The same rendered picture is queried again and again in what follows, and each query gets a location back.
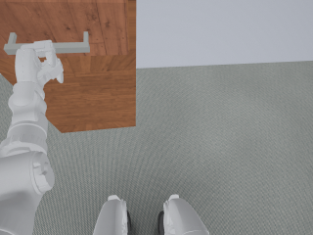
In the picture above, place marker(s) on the drawer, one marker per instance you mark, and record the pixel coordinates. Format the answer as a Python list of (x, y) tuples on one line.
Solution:
[(64, 21)]

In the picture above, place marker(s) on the robot thigh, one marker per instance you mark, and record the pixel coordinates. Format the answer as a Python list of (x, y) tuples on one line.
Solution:
[(111, 218), (184, 219)]

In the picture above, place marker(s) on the left robot hand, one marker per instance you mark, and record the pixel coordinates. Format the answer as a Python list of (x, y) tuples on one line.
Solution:
[(28, 67)]

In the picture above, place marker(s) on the robot left thigh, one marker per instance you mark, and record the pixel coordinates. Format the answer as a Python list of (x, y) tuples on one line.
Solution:
[(111, 218)]

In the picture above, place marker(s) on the left robot upper arm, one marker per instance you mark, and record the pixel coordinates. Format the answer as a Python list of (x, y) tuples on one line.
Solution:
[(24, 178)]

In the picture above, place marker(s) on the left robot forearm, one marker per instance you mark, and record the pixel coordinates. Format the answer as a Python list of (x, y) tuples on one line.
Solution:
[(29, 125)]

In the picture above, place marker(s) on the robot right thigh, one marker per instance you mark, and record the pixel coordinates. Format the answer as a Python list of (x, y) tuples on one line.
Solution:
[(184, 219)]

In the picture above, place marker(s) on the handle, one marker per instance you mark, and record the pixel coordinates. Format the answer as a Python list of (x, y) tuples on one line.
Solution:
[(60, 47)]

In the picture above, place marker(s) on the cabinet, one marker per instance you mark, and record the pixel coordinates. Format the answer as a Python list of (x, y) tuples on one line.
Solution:
[(98, 92)]

